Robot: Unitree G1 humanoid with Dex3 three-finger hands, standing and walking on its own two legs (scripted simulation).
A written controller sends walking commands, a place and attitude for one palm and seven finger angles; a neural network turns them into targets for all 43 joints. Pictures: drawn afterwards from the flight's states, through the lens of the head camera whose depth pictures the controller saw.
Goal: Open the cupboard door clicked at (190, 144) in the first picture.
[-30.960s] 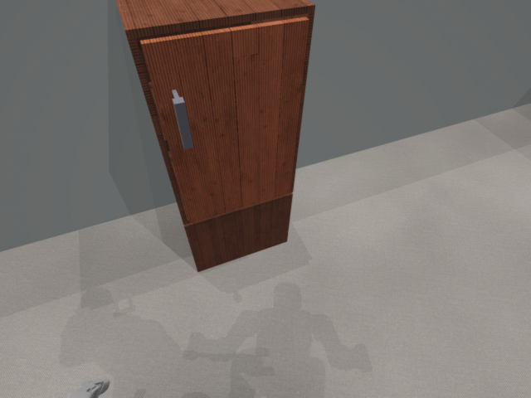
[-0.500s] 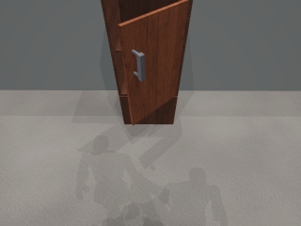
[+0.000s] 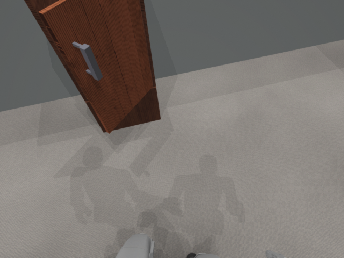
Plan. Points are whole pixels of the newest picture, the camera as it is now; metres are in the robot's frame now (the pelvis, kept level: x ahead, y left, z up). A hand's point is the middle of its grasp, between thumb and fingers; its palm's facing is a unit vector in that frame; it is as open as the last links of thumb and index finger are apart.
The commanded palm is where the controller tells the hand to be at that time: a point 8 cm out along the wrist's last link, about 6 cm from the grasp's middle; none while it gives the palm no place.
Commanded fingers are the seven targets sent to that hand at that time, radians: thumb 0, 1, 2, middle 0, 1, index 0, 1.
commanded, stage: walk to a spot facing it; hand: left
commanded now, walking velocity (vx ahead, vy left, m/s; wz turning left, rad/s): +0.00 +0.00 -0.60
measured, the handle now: (87, 61) +0.66 +0.34 +0.02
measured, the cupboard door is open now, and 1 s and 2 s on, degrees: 43 43 43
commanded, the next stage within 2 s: none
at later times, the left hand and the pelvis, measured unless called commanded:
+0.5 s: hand (102, 236) +0.17 +0.22 -0.16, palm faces -0.26 -0.93 -0.26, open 7.4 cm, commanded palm none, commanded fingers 0.00 0.90 0.90 -0.20 -0.30 -0.20 -0.30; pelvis +0.01 +0.02 +0.00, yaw -17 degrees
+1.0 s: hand (156, 192) +0.29 +0.08 -0.16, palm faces -0.61 -0.77 -0.16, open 7.4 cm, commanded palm none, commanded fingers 0.00 0.90 0.90 -0.20 -0.30 -0.20 -0.30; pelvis +0.08 -0.01 +0.00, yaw -37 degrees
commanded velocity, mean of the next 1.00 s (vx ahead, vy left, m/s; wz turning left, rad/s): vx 0.13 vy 0.00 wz -0.60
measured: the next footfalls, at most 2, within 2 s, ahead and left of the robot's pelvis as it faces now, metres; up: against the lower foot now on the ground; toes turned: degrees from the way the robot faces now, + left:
left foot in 0.28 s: +0.05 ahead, +0.17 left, +0.00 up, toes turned -12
right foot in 0.56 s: +0.02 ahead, -0.13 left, +0.00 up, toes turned -22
